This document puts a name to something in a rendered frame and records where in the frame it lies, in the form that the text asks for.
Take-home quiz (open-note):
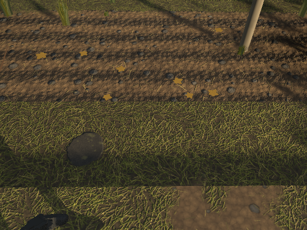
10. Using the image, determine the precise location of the left robot hand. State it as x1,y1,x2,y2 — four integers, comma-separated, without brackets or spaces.
20,214,69,230

